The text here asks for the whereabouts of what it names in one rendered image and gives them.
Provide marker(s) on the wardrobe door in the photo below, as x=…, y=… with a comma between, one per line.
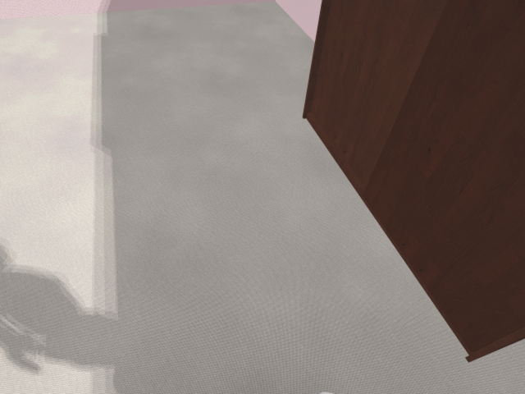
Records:
x=371, y=52
x=449, y=185

